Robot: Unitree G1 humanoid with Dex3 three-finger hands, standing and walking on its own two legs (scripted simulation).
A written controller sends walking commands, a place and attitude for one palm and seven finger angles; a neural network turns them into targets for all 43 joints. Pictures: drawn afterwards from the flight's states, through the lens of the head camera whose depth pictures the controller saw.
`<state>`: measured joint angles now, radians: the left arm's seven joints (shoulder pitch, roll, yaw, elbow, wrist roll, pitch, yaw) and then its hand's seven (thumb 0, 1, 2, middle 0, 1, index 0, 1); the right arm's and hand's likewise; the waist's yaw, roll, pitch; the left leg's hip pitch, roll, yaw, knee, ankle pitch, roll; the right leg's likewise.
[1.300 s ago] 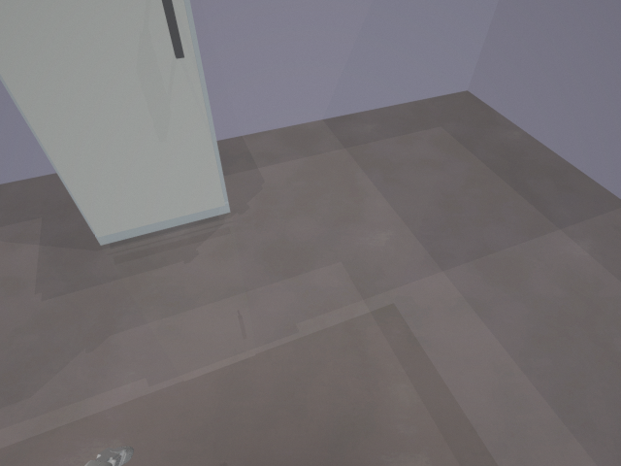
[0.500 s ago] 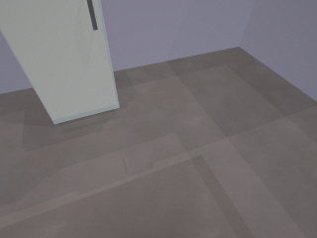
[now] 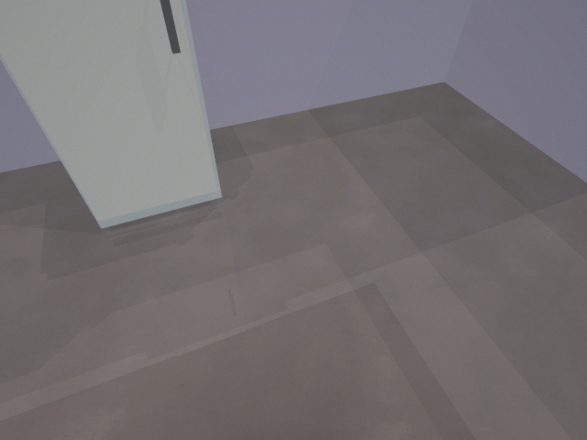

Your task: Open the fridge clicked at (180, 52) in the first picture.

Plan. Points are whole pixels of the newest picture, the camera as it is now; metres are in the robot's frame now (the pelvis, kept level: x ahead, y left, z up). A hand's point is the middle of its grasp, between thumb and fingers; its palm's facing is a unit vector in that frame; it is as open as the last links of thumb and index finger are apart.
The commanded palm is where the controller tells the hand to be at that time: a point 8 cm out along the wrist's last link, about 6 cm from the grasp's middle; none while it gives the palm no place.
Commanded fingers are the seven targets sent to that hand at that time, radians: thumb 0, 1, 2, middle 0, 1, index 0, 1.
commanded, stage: look at it before walking up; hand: right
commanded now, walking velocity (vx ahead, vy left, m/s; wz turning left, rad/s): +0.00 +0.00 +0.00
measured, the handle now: (164, 4) +1.20 +0.44 +0.12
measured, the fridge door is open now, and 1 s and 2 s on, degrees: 0 0 0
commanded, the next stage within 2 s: walk to a spot facing it in 0.14 s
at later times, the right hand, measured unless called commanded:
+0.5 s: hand out of the picture +0.06 -0.21 -0.18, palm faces -0.08 +0.96 -0.25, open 7.4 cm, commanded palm none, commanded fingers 0.00 -0.90 -0.90 0.20 0.30 0.20 0.30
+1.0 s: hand (387, 425) +0.19 -0.14 -0.18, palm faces -0.23 +0.95 -0.19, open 7.4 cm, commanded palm none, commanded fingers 0.00 -0.90 -0.90 0.20 0.30 0.20 0.30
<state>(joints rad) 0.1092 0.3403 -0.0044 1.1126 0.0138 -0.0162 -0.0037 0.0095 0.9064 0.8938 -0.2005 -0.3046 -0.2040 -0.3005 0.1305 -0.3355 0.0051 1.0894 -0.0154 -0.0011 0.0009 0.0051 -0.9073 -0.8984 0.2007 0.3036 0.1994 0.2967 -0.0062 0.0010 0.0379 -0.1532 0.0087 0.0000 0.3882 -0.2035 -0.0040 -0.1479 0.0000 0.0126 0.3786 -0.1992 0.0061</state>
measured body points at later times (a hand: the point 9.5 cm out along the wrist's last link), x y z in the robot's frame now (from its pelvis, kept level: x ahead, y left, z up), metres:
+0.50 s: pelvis +0.03 +0.01 -0.01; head +0.03 +0.01 +0.44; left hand +0.06 +0.28 -0.16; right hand +0.06 -0.26 -0.16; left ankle +0.00 +0.12 -0.74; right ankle +0.00 -0.12 -0.75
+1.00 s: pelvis +0.20 +0.04 -0.01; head +0.23 +0.05 +0.44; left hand +0.26 +0.31 -0.14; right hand +0.21 -0.19 -0.16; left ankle +0.05 +0.12 -0.75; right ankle +0.35 -0.05 -0.70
